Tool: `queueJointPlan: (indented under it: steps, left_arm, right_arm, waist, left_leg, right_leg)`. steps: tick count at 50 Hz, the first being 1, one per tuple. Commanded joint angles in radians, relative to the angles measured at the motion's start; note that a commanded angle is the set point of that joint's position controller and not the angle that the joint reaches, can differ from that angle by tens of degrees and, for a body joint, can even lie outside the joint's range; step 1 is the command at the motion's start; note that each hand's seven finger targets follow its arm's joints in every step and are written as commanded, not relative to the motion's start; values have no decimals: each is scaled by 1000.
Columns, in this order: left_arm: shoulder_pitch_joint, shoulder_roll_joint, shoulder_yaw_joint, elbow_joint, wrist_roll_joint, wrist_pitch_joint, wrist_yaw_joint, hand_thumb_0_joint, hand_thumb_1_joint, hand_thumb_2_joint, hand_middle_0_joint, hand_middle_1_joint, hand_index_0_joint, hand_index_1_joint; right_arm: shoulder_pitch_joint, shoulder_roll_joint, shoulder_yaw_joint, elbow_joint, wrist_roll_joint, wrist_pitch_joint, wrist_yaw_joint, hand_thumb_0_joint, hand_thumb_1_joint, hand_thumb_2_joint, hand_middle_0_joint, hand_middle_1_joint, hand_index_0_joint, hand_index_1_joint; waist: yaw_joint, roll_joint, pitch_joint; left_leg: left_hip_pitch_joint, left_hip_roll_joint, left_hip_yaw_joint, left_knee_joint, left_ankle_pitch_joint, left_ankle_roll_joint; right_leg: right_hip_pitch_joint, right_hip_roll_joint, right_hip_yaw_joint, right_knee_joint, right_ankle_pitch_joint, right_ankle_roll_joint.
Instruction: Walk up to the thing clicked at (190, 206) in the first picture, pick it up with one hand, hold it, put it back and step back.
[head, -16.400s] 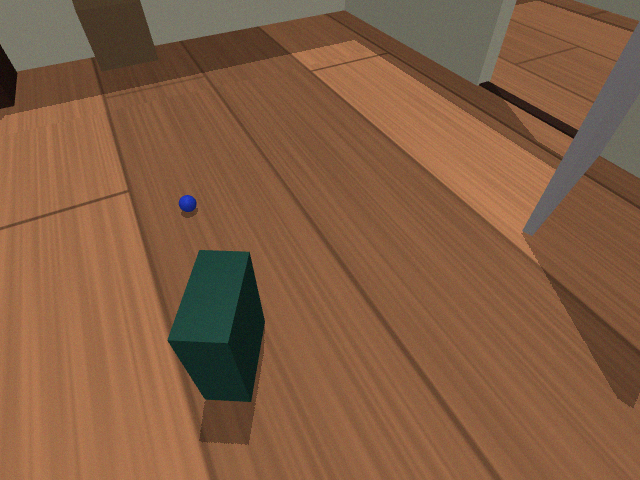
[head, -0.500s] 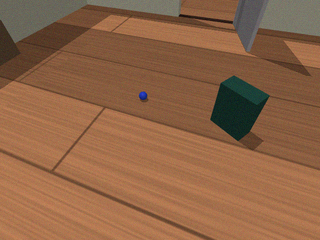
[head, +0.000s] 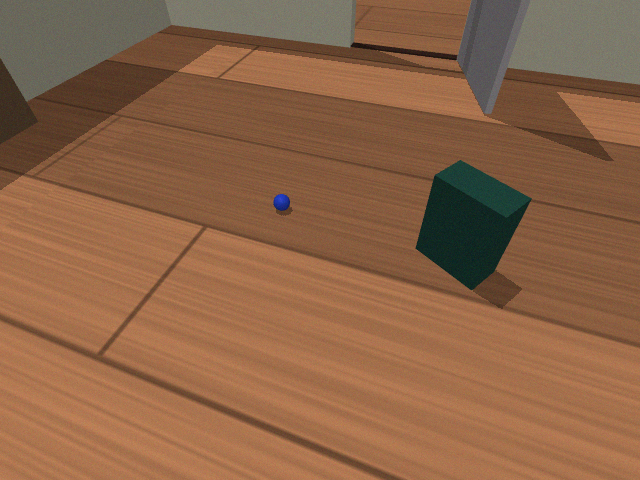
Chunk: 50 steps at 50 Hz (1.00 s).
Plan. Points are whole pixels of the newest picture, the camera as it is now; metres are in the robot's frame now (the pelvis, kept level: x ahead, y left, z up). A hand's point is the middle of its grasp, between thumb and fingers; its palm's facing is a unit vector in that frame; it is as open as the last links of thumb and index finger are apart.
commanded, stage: walk up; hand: left
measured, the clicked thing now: (281, 202) +1.46 +0.22 -0.74
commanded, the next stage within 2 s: none
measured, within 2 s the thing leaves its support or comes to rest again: neither
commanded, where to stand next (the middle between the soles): +1.08 -0.02 m, yaw -1 degrees
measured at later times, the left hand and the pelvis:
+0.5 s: hand out of the picture +0.16 +0.21 -0.13, palm faces +0.06 -0.92 -0.40, open 7.4 cm; pelvis +0.15 -0.07 +0.00, yaw +1 degrees
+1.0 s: hand (217, 297) +0.48 +0.23 -0.14, palm faces -0.07 -0.93 -0.37, open 7.4 cm; pelvis +0.40 -0.05 -0.01, yaw +0 degrees
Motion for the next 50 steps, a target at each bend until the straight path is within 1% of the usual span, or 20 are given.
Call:
queueJointPlan:
  steps: [1, 6, 9, 10, 11, 12, 14, 17, 23, 29, 31, 33, 34, 35, 36, 37, 40, 44, 48, 50]
  left_arm:
    - [-166, 245, 69, -153, 4, -42, -17, 0, 900, 900, -200, -300, -200, -300]
    - [-3, 236, 88, -139, -5, -42, -51, 0, 900, 900, -200, -300, -200, -300]
    - [267, 278, 121, -47, 0, -57, -24, 0, 900, 900, -200, -300, -200, -300]
    - [396, 353, 148, -31, 11, -64, -2, 0, 900, 900, -200, -300, -200, -300]
    - [332, 418, 147, -90, 20, -75, 9, 0, 900, 900, -200, -300, -200, -300]
    - [164, 437, 135, -147, 1, -77, 9, 0, 900, 900, -200, -300, -200, -300]
    - [15, 353, 114, -185, -11, -90, 12, 0, 900, 900, -200, -300, -200, -300]
    - [18, 295, 99, -194, -20, -101, 14, 0, 900, 900, -200, -300, -200, -300]
    - [67, 322, 121, -213, -15, -112, 20, 0, 900, 900, -200, -300, -200, -300]
    - [162, 308, 109, -210, -19, -98, 10, 0, 900, 900, -200, -300, -200, -300]
    - [138, 312, 99, -224, -20, -90, 15, 0, 900, 900, -200, -300, -200, -300]
    - [163, 271, 76, -237, -29, -83, 21, 0, 900, 900, -200, -300, -200, -300]
    - [216, 194, 53, -258, -45, -79, 23, 0, 900, 900, -200, -300, -200, -300]
    - [200, 208, 62, -270, -56, -82, 26, 0, 900, 900, -200, -300, -200, -300]
    - [107, 297, 68, -272, -42, -84, 33, 0, 900, 900, -200, -300, -200, -300]
    - [121, 279, 55, -262, -50, -85, 31, 0, 900, 900, -200, -300, -200, -300]
    - [188, 244, 59, -223, -50, -79, 12, 0, 900, 900, -200, -300, -200, -300]
    - [130, 222, 60, -246, -29, -69, -22, 0, 900, 900, -200, -300, -200, -300]
    - [102, 229, 79, -238, -20, -76, -38, 0, 900, 900, -200, -300, -200, -300]
    - [138, 227, 85, -220, -18, -80, -37, 0, 900, 900, -200, -300, -200, -300]
  right_arm:
    - [74, -339, -103, -93, -7, -40, -12, 0, -900, -900, 200, 300, 200, 300]
    - [-75, -333, -108, -176, -23, -34, 5, 0, -900, -900, 200, 300, 200, 300]
    - [-99, -244, -79, -202, -29, -17, 5, 0, -900, -900, 200, 300, 200, 300]
    - [-77, -160, -46, -219, -29, -17, 6, 0, -900, -900, 200, 300, 200, 300]
    - [-66, -164, -42, -243, -2, -12, 5, 0, -900, -900, 200, 300, 200, 300]
    - [-57, -252, -66, -224, 6, -6, 1, 0, -900, -900, 200, 300, 200, 300]
    - [52, -299, -76, -157, 21, -13, 8, 0, -900, -900, 200, 300, 200, 300]
    - [148, -278, -73, -113, 18, -7, 23, 0, -900, -900, 200, 300, 200, 300]
    - [35, -262, -72, -196, 0, -9, 46, 0, -900, -900, 200, 300, 200, 300]
    - [-97, -223, -62, -259, -11, -24, 52, 0, -900, -900, 200, 300, 200, 300]
    - [-39, -224, -68, -251, -10, -31, 44, 0, -900, -900, 200, 300, 200, 300]
    - [195, -273, -96, -194, -20, -43, 24, 0, -900, -900, 200, 300, 200, 300]
    - [335, -367, -130, -188, -37, -47, 11, 0, -900, -900, 200, 300, 200, 300]
    - [351, -438, -146, -213, -9, -52, 4, 0, -900, -900, 200, 300, 200, 300]
    - [312, -425, -150, -220, 30, -48, 1, 0, -900, -900, 200, 300, 200, 300]
    - [235, -375, -126, -243, 31, -46, -7, 0, -900, -900, 200, 300, 200, 300]
    - [134, -295, -82, -275, 31, -56, -13, 0, -900, -900, 200, 300, 200, 300]
    - [107, -319, -83, -309, 15, -70, -5, 0, -900, -900, 200, 300, 200, 300]
    - [72, -327, -83, -324, 15, -72, 8, 0, -900, -900, 200, 300, 200, 300]
    - [43, -323, -81, -331, 21, -64, 9, 0, -900, -900, 200, 300, 200, 300]
  waist:
    - [-72, 90, 130]
    - [20, 240, 35]
    - [144, -30, -56]
    - [211, -333, -57]
    - [173, -318, -17]
    - [98, -157, 87]
    - [-4, -87, 130]
    - [-28, -112, 98]
    - [12, -72, 129]
    - [72, -74, 113]
    - [24, -64, 68]
    - [-82, 67, -81]
    - [-134, 260, -203]
    - [-141, 307, -232]
    - [-148, 137, -219]
    - [-96, 83, -140]
    - [-23, 124, 4]
    - [-31, 170, 61]
    - [-14, 175, 47]
    - [26, 136, 21]
  left_leg:
    - [77, 368, -431, -303, -419, 224]
    - [-114, 235, -154, -229, -329, 144]
    - [-420, 107, -6, 201, -388, 84]
    - [-593, -32, 72, 595, -421, 54]
    - [-671, -104, -124, 785, -315, 16]
    - [-609, -17, -247, 793, -190, 17]
    - [-541, 38, -226, 744, -28, 3]
    - [-419, 33, -194, 631, 76, -24]
    - [-506, 62, -160, 408, 128, -48]
    - [-396, 67, 6, 185, 141, -7]
    - [-276, 38, 34, 151, 105, 18]
    - [109, -22, 67, 96, 91, 77]
    - [363, 192, -274, 42, -71, 169]
    - [437, 406, -756, -110, -90, 281]
    - [362, 413, -703, -110, -32, 307]
    - [273, 376, -484, -76, 85, 269]
    - [-28, 287, -203, -110, 229, 199]
    - [-93, 281, -130, -163, 89, 228]
    - [-169, 233, -83, -153, -129, 181]
    - [-201, 223, -58, -63, -114, 157]
  right_leg:
    - [-460, -59, 47, 294, -38, -14]
    - [-84, -49, -67, 81, 53, -5]
    - [389, 23, -128, -47, 128, -8]
    - [436, -112, 108, -215, -204, -32]
    - [282, -363, 613, -474, -570, -106]
    - [80, -421, 693, -545, -667, -146]
    - [34, -293, 405, -482, -390, -120]
    - [-13, -219, 163, -462, -150, -102]
    - [84, -256, 81, -458, -116, -169]
    - [179, -224, -28, -320, 268, -164]
    - [166, -217, -62, -195, 478, -166]
    - [28, -122, -160, 207, 631, -118]
    - [-233, -31, -179, 526, 393, -58]
    - [-456, 142, -59, 660, -120, -41]
    - [-445, 56, 81, 734, -123, -57]
    - [-448, 10, 102, 747, -45, -57]
    - [-318, -59, 55, 555, 40, -33]
    - [-315, -88, -34, 285, 84, 3]
    - [-175, -60, -91, 115, 250, -8]
    - [-58, -35, -127, 66, 296, -15]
